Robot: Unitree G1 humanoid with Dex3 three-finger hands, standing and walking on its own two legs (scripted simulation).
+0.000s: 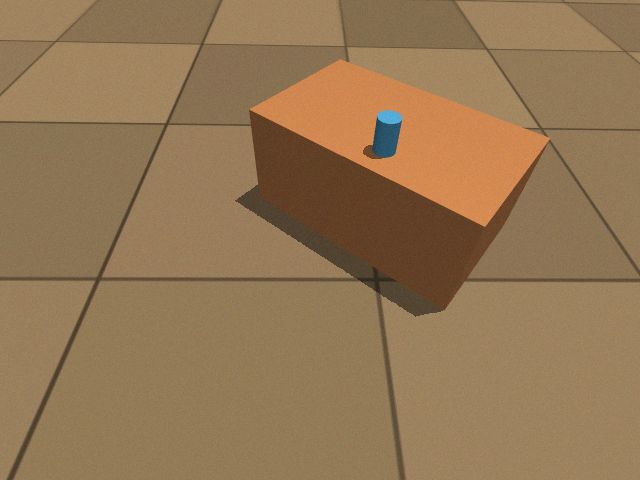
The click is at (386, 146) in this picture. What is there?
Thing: squat round
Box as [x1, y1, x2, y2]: [372, 110, 401, 157]
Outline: 389,110 381,111 377,115 372,148 375,154 384,157 391,156 395,152 401,122 401,116 397,112
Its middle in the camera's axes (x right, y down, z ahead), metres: +0.22 -0.35 +1.30
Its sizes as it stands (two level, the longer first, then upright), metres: 0.080 0.080 0.128
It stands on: a support 0.45 m high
